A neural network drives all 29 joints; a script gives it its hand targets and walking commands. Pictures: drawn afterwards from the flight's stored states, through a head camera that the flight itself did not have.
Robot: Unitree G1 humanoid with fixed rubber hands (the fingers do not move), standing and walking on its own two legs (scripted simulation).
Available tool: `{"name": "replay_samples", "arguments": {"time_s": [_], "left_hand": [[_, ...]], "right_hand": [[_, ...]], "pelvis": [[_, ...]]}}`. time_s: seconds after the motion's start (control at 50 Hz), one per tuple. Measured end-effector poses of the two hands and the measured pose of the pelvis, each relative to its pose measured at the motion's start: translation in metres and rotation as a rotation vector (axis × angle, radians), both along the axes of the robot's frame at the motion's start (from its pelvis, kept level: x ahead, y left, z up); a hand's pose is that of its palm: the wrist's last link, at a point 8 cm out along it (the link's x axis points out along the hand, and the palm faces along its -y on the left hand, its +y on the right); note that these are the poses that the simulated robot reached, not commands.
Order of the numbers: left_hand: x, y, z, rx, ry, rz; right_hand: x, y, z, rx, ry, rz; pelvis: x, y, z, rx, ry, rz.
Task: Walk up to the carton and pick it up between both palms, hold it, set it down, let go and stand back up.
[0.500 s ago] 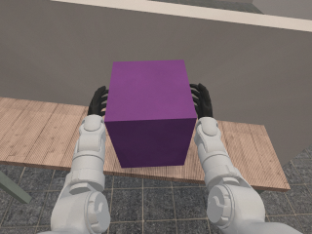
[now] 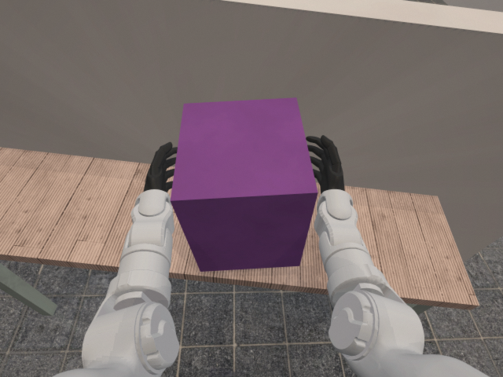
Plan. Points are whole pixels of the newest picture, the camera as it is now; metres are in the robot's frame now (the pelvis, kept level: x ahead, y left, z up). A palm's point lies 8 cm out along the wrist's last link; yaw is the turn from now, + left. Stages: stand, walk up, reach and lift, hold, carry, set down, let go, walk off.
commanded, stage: set down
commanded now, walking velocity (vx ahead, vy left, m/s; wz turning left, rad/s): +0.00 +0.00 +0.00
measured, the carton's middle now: (245, 190) +0.42 +0.03 +0.02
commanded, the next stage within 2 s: none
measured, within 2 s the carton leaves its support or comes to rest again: rests again in 0.72 s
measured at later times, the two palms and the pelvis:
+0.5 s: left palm (163, 192) +0.39 +0.18 +0.04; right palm (325, 190) +0.41 -0.11 +0.05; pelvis +0.00 +0.00 +0.00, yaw -1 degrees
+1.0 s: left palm (165, 193) +0.40 +0.18 +0.02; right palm (322, 192) +0.42 -0.11 +0.04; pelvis +0.00 +0.00 -0.01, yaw +0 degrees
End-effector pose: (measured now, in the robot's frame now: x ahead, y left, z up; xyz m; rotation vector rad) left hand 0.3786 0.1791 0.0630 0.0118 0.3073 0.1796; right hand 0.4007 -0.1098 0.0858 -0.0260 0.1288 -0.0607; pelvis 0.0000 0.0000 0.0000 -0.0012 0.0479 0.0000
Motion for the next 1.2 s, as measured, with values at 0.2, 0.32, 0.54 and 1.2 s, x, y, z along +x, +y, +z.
{"name": "replay_samples", "arguments": {"time_s": [0.2, 0.32, 0.54, 1.2], "left_hand": [[0.006, -0.001, -0.011, -0.007, 0.017, 0.009], [0.009, -0.001, -0.017, -0.007, 0.020, 0.011], [0.014, -0.003, -0.027, -0.020, 0.035, 0.027], [0.020, -0.001, -0.041, -0.011, 0.008, 0.025]], "right_hand": [[0.004, -0.001, -0.016, 0.000, 0.044, 0.002], [0.007, -0.001, -0.022, -0.006, 0.048, 0.003], [0.014, -0.003, -0.035, -0.006, 0.095, 0.006], [0.017, -0.002, -0.050, -0.021, 0.091, 0.001]], "pelvis": [[0.002, 0.000, -0.001, 0.001, 0.032, -0.002], [0.002, 0.000, -0.001, 0.000, 0.069, -0.003], [0.004, -0.001, -0.002, 0.002, 0.115, -0.011], [0.000, 0.001, -0.005, -0.002, 0.192, -0.007]]}}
